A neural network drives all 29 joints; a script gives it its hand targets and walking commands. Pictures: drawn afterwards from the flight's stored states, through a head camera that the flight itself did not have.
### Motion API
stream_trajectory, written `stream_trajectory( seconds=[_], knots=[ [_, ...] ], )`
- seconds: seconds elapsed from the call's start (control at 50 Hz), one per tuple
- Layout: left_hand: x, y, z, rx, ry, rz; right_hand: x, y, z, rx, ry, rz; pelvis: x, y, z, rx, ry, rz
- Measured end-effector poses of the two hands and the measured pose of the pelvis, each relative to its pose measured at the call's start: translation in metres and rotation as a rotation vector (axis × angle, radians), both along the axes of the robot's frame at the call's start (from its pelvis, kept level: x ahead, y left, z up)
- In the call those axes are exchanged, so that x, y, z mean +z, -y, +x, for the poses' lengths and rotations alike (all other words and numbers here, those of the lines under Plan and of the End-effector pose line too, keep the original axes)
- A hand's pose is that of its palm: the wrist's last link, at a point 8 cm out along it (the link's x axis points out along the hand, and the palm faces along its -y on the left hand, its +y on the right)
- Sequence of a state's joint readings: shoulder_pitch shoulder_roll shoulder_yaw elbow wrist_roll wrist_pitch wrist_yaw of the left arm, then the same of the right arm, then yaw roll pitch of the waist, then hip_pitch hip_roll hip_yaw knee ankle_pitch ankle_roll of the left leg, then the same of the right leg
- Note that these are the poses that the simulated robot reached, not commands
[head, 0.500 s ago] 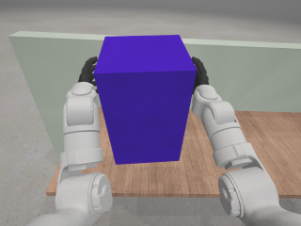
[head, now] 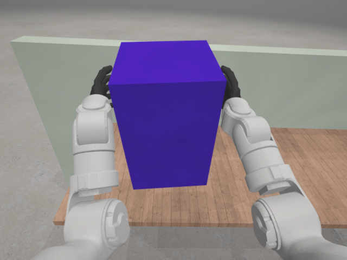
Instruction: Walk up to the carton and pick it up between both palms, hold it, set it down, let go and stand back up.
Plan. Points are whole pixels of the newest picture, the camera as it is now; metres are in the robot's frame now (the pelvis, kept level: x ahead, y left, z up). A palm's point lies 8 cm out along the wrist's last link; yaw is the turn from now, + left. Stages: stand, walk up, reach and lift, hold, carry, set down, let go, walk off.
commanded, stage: hold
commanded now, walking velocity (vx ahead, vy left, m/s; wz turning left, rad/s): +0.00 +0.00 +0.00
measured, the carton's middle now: (167, 119) +0.38 +0.00 +0.20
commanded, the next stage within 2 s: set down in 0.02 s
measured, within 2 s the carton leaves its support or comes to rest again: neither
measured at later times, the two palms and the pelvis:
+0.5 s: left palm (107, 97) +0.39 +0.14 +0.25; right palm (229, 107) +0.37 -0.14 +0.24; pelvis +0.01 +0.00 +0.00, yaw +1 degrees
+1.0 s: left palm (115, 115) +0.41 +0.13 +0.20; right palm (228, 128) +0.37 -0.15 +0.18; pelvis +0.01 +0.01 +0.00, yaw +0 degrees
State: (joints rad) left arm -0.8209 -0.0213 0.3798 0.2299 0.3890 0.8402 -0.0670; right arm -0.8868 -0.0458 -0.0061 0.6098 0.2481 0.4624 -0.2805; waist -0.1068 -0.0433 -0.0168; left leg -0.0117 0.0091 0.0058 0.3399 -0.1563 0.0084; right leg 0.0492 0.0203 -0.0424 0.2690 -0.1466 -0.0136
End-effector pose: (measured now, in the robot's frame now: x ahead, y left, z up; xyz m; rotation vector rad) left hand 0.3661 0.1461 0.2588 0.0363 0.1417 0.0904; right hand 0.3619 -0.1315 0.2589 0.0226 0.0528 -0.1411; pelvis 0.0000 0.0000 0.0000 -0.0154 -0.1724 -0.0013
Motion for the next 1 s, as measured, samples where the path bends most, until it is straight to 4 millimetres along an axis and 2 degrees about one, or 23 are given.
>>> stream_trajectory(
  seconds=[0.16, 0.3, 0.36, 0.44, 0.58, 0.68, 1.0],
  knots=[
    [0.005, 0.006, 0.008, -0.032, 0.012, 0.009, 0.003, 0.006, -0.001, -0.029, 0.01, -0.019, 0.0, 0.0, -0.002, 0.014, -0.011, -0.003],
    [0.019, 0.015, 0.02, -0.057, 0.085, 0.014, 0.012, 0.014, 0.003, -0.059, 0.093, -0.017, 0.001, -0.003, -0.001, -0.001, -0.014, 0.001],
    [0.02, 0.015, 0.024, -0.063, 0.104, 0.034, 0.01, 0.014, 0.005, -0.067, 0.123, -0.02, 0.001, -0.003, 0.001, 0.0, -0.004, 0.003],
    [0.008, 0.012, 0.027, -0.075, 0.098, 0.059, -0.004, 0.01, 0.009, -0.068, 0.139, -0.025, 0.002, -0.004, 0.005, 0.005, 0.017, 0.005],
    [-0.029, 0.003, 0.028, -0.076, 0.072, 0.068, -0.047, 0.001, 0.01, -0.066, 0.122, -0.031, 0.001, -0.005, 0.009, 0.02, 0.039, 0.004],
    [-0.05, 0.003, 0.027, -0.077, 0.057, 0.057, -0.067, 0.001, 0.008, -0.072, 0.115, -0.026, 0.0, -0.006, 0.009, 0.025, 0.038, 0.0],
    [-0.062, 0.018, 0.041, -0.122, 0.027, 0.066, -0.08, 0.014, 0.008, -0.112, 0.097, -0.023, 0.001, -0.012, 0.008, 0.004, 0.014, -0.001]
  ],
)
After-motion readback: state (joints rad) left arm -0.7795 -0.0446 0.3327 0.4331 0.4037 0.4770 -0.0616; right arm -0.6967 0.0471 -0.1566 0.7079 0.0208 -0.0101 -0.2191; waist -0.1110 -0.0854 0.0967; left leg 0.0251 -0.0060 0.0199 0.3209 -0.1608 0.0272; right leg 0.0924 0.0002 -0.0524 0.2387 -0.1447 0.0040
